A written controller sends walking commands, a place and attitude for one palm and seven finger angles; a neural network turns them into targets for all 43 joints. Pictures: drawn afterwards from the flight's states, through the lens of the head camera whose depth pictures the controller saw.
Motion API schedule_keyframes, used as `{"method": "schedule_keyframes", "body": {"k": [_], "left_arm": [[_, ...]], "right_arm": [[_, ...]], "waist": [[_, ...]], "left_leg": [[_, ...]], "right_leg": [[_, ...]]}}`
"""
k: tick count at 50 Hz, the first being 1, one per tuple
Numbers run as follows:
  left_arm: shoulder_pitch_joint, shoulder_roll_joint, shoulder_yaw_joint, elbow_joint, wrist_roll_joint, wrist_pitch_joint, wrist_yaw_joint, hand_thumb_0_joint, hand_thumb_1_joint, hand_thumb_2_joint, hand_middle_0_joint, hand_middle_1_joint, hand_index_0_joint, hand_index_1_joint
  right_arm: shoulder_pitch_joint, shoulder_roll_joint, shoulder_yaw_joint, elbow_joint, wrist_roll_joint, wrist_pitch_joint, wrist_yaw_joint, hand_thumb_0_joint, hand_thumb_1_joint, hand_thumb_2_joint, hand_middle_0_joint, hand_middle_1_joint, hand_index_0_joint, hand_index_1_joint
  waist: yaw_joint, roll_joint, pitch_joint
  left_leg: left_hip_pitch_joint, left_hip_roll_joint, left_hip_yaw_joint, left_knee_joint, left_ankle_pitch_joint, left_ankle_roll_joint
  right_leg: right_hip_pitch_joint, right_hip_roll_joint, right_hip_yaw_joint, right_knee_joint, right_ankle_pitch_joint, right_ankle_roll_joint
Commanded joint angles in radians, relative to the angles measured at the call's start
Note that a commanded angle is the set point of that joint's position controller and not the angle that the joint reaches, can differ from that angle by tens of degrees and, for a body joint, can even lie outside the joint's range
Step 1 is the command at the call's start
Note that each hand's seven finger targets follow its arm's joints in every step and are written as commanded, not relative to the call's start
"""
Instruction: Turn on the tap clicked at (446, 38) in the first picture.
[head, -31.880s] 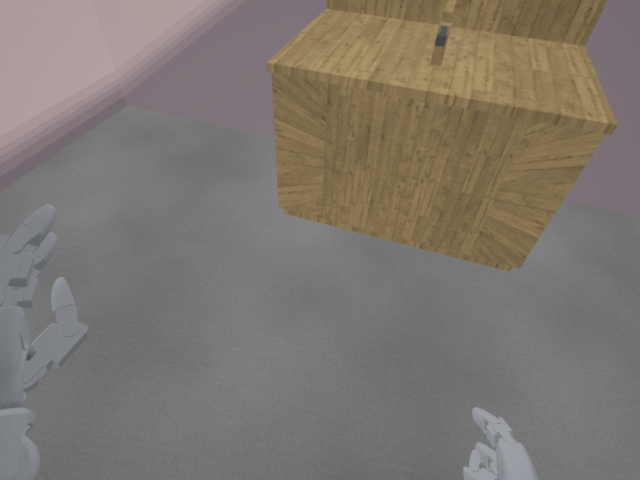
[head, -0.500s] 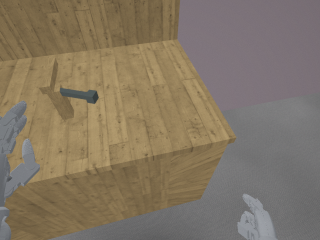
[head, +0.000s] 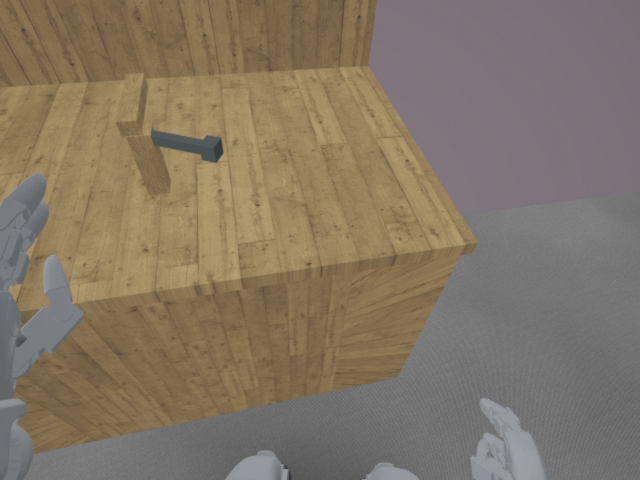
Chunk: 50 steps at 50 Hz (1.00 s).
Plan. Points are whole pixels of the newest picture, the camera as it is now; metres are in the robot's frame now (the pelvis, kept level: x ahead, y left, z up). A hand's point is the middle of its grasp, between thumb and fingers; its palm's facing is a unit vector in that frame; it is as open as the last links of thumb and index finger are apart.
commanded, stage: step back with the hand held close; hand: left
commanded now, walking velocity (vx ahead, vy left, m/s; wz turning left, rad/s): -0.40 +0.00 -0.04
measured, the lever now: (211, 149) +0.56 +0.21 +0.10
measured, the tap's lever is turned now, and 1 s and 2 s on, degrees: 64 64 64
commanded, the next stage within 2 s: stop stepping back and stand still in 0.22 s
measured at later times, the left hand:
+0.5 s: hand (53, 422) +0.13 +0.21 +0.18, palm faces +0.31 -0.87 -0.40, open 7.4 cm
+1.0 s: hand out of the picture +0.07 +0.19 +0.18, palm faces +0.33 -0.89 -0.32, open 7.4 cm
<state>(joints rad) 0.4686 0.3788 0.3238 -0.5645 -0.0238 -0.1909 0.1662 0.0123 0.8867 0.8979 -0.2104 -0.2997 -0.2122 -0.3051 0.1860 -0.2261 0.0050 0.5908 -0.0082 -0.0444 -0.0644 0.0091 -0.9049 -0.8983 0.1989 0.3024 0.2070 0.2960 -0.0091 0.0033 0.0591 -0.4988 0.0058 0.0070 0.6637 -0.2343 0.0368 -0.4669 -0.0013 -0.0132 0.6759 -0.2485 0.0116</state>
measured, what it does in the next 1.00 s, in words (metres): walks backwards: right foot, then left foot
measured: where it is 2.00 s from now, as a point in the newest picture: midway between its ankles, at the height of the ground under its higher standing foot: outside the picture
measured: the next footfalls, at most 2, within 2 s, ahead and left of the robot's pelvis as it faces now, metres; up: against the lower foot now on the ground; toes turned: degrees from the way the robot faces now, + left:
right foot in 0.24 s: -0.09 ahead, -0.12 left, +0.00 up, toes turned -3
left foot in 0.52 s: -0.11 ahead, +0.10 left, +0.00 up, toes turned +1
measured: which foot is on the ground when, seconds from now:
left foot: down 0.00-0.24, up 0.26-0.50, down 0.52-0.78, up 0.80-1.00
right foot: up 0.00-0.22, down 0.24-1.00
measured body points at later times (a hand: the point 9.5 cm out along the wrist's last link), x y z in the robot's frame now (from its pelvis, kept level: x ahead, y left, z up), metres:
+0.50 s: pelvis -0.10 -0.02 +0.02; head -0.08 -0.01 +0.47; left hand +0.11 +0.25 +0.20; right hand +0.08 -0.26 -0.05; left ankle -0.14 +0.09 -0.69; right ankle -0.11 -0.14 -0.72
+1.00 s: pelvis -0.15 -0.03 +0.02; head -0.17 -0.03 +0.47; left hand +0.05 +0.23 +0.20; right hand -0.03 -0.28 -0.07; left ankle -0.15 +0.09 -0.68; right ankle -0.10 -0.11 -0.72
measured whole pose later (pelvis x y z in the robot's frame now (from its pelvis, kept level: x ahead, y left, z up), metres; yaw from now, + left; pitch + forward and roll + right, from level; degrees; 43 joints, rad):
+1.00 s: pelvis -0.15 -0.03 +0.02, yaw -2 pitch -2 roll +1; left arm 0.45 0.32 0.28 -0.43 -0.04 -0.13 0.14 0.02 0.89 0.90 -0.21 -0.30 -0.21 -0.30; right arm 0.26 -0.20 0.01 0.68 0.00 -0.08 -0.06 0.01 -0.91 -0.90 0.20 0.30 0.21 0.30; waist -0.02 -0.03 -0.03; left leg -0.33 0.03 0.08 0.78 -0.38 0.04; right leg -0.27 0.01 -0.07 0.48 -0.19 -0.08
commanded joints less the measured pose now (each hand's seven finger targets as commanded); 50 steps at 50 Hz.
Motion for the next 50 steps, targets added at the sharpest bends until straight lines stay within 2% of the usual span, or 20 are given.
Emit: {"method": "schedule_keyframes", "body": {"k": [1,3,9,11,13,15,16,19,22,24,27,32,37,38,39,40,41,44,46,50], "left_arm": [[-0.128,0.224,0.188,-0.254,0.011,-0.066,0.034,0.000,0.900,0.900,-0.200,-0.300,-0.200,-0.300],[-0.072,0.186,0.181,-0.200,-0.014,-0.064,0.031,0.000,0.900,0.900,-0.200,-0.300,-0.200,-0.300],[-0.085,0.089,0.067,-0.187,-0.044,-0.041,0.001,0.000,0.900,0.900,-0.200,-0.300,-0.200,-0.300],[-0.126,0.128,0.073,-0.180,-0.025,-0.048,-0.008,0.000,0.900,0.900,-0.200,-0.300,-0.200,-0.300],[-0.191,0.198,0.078,-0.219,-0.021,-0.078,-0.005,0.000,0.900,0.900,-0.200,-0.300,-0.200,-0.300],[-0.083,0.166,0.097,-0.137,-0.028,-0.063,-0.037,0.000,0.900,0.900,-0.200,-0.300,-0.200,-0.300],[-0.063,0.188,0.131,-0.113,-0.021,-0.059,-0.048,0.000,0.900,0.900,-0.200,-0.300,-0.200,-0.300],[-0.066,0.146,0.127,-0.052,-0.033,-0.066,-0.024,0.000,0.900,0.900,-0.200,-0.300,-0.200,-0.300],[-0.053,0.142,0.136,-0.087,-0.031,-0.056,-0.009,0.000,0.900,0.900,-0.200,-0.300,-0.200,-0.300],[-0.030,0.144,0.142,-0.152,-0.036,-0.054,0.001,0.000,0.900,0.900,-0.200,-0.300,-0.200,-0.300],[0.020,0.149,0.122,-0.284,-0.034,-0.049,0.007,0.000,0.900,0.900,-0.200,-0.300,-0.200,-0.300],[0.032,0.161,0.148,-0.232,-0.025,-0.026,0.004,0.000,0.900,0.900,-0.200,-0.300,-0.200,-0.300],[0.011,0.125,0.121,-0.040,-0.023,0.000,0.006,0.000,0.900,0.900,-0.200,-0.300,-0.200,-0.300],[-0.001,0.119,0.109,0.001,-0.014,-0.001,-0.001,0.000,0.900,0.900,-0.200,-0.300,-0.200,-0.300],[-0.043,0.125,0.092,0.017,-0.011,0.009,-0.010,0.000,0.900,0.900,-0.200,-0.300,-0.200,-0.300],[-0.144,0.129,0.081,-0.010,-0.026,0.002,-0.025,0.000,0.900,0.900,-0.200,-0.300,-0.200,-0.300],[-0.209,0.117,0.061,-0.021,-0.017,-0.007,-0.034,0.000,0.900,0.900,-0.200,-0.300,-0.200,-0.300],[-0.241,0.158,0.065,-0.069,-0.016,-0.024,-0.035,0.000,0.900,0.900,-0.200,-0.300,-0.200,-0.300],[-0.223,0.170,0.062,-0.139,-0.017,-0.032,-0.025,0.000,0.900,0.900,-0.200,-0.300,-0.200,-0.300],[-0.079,0.178,0.102,-0.178,-0.021,-0.025,0.011,0.000,0.900,0.900,-0.200,-0.300,-0.200,-0.300]], "right_arm": [[-0.073,-0.083,-0.064,-0.137,-0.004,-0.069,-0.015,0.000,-0.900,-0.900,0.200,0.300,0.200,0.300],[-0.091,-0.098,-0.086,-0.119,0.004,-0.093,0.000,0.000,-0.900,-0.900,0.200,0.300,0.200,0.300],[-0.083,-0.077,-0.043,-0.079,0.003,-0.112,0.007,0.000,-0.900,-0.900,0.200,0.300,0.200,0.300],[-0.069,-0.061,-0.052,-0.069,-0.001,-0.104,0.006,0.000,-0.900,-0.900,0.200,0.300,0.200,0.300],[-0.123,-0.040,-0.037,-0.088,0.020,-0.102,-0.003,0.000,-0.900,-0.900,0.200,0.300,0.200,0.300],[-0.121,-0.051,-0.052,-0.111,0.033,-0.109,-0.003,0.000,-0.900,-0.900,0.200,0.300,0.200,0.300],[-0.153,-0.031,-0.024,-0.137,0.017,-0.092,0.001,0.000,-0.900,-0.900,0.200,0.300,0.200,0.300],[-0.136,-0.029,-0.012,-0.134,0.026,-0.054,-0.007,0.000,-0.900,-0.900,0.200,0.300,0.200,0.300],[-0.106,-0.069,-0.035,-0.160,0.033,-0.057,-0.006,0.000,-0.900,-0.900,0.200,0.300,0.200,0.300],[-0.088,-0.091,-0.053,-0.176,0.037,-0.063,-0.006,0.000,-0.900,-0.900,0.200,0.300,0.200,0.300],[-0.052,-0.126,-0.081,-0.200,0.050,-0.079,0.007,0.000,-0.900,-0.900,0.200,0.300,0.200,0.300],[-0.047,-0.117,-0.072,-0.127,0.044,-0.106,0.028,0.000,-0.900,-0.900,0.200,0.300,0.200,0.300],[-0.089,-0.128,-0.058,-0.116,0.028,-0.078,0.000,0.000,-0.900,-0.900,0.200,0.300,0.200,0.300],[-0.077,-0.120,-0.062,-0.105,0.025,-0.071,-0.003,0.000,-0.900,-0.900,0.200,0.300,0.200,0.300],[-0.084,-0.113,-0.072,-0.115,0.031,-0.065,-0.001,0.000,-0.900,-0.900,0.200,0.300,0.200,0.300],[-0.084,-0.116,-0.076,-0.111,0.035,-0.074,-0.001,0.000,-0.900,-0.900,0.200,0.300,0.200,0.300],[-0.088,-0.109,-0.075,-0.090,0.032,-0.077,0.007,0.000,-0.900,-0.900,0.200,0.300,0.200,0.300],[-0.062,-0.101,-0.063,-0.057,0.018,-0.082,0.003,0.000,-0.900,-0.900,0.200,0.300,0.200,0.300],[-0.089,-0.088,-0.048,-0.079,0.018,-0.091,-0.009,0.000,-0.900,-0.900,0.200,0.300,0.200,0.300],[-0.063,-0.081,-0.035,-0.095,0.004,-0.108,-0.025,0.000,-0.900,-0.900,0.200,0.300,0.200,0.300]], "waist": [[0.004,0.253,-0.165],[0.026,0.158,-0.199],[0.030,0.298,-0.203],[0.027,0.097,-0.194],[0.047,-0.313,-0.133],[0.038,-0.365,-0.132],[0.039,-0.284,-0.132],[-0.003,-0.029,-0.164],[0.001,-0.141,-0.227],[-0.008,-0.101,-0.277],[0.001,0.269,-0.241],[-0.021,0.222,-0.095],[0.022,0.129,-0.054],[0.028,-0.035,-0.054],[0.019,-0.318,-0.050],[-0.003,-0.355,-0.037],[-0.021,-0.280,-0.033],[-0.033,-0.073,-0.042],[-0.026,-0.038,-0.052],[-0.009,-0.039,-0.120]], "left_leg": [[-0.144,0.339,-0.430,-0.542,-0.439,0.118],[0.063,0.295,-0.295,-0.449,-0.331,0.089],[0.196,0.218,-0.140,-0.463,-0.262,-0.020],[0.265,0.110,-0.017,-0.161,-0.205,-0.076],[0.052,-0.073,0.058,0.568,-0.347,-0.100],[-0.104,-0.051,-0.058,0.757,-0.308,-0.083],[-0.135,-0.045,-0.031,0.710,-0.283,-0.083],[-0.029,0.003,0.015,0.397,-0.223,-0.060],[0.131,0.007,0.019,0.019,-0.147,-0.026],[0.282,-0.010,0.047,-0.278,0.038,-0.016],[0.647,0.274,-0.195,-0.258,0.762,0.081],[0.377,0.271,-0.231,-0.361,0.240,0.114],[-0.050,0.169,-0.116,-0.258,-0.473,0.069],[-0.103,0.086,-0.032,-0.028,-0.436,0.048],[-0.156,-0.010,0.041,0.289,-0.385,0.015],[-0.119,-0.022,-0.013,0.494,-0.275,-0.003],[-0.074,0.002,-0.065,0.544,-0.203,-0.010],[0.099,0.050,-0.008,0.400,-0.112,-0.013],[0.236,0.050,0.038,0.207,-0.123,-0.004],[0.390,0.001,0.088,-0.146,-0.190,0.017]], "right_leg": [[0.144,0.060,0.092,0.584,-0.202,0.013],[0.041,0.057,0.064,0.514,-0.225,0.007],[0.204,0.074,-0.014,-0.130,-0.245,-0.038],[0.143,-0.033,0.053,-0.452,-0.065,-0.086],[0.055,-0.353,0.383,-0.526,0.416,-0.183],[0.190,-0.285,0.187,-0.316,0.824,-0.152],[0.255,-0.259,0.174,-0.276,0.871,-0.154],[0.340,-0.268,0.176,-0.239,0.831,-0.155],[0.410,-0.253,0.202,-0.191,0.710,-0.143],[0.426,-0.192,0.179,-0.131,0.546,-0.101],[-0.015,0.001,0.031,0.126,-0.198,-0.015],[-0.017,-0.021,0.016,0.144,-0.169,-0.014],[0.445,0.027,-0.046,-0.166,-0.127,-0.031],[0.473,-0.026,0.061,-0.275,-0.170,-0.065],[0.396,-0.226,0.428,-0.464,-0.369,-0.135],[0.277,-0.322,0.576,-0.570,-0.332,-0.160],[0.193,-0.310,0.547,-0.587,-0.433,-0.125],[0.019,-0.278,0.334,-0.546,-0.437,-0.174],[-0.032,-0.252,0.214,-0.528,-0.394,-0.158],[0.042,-0.198,0.166,-0.423,-0.467,-0.127]]}}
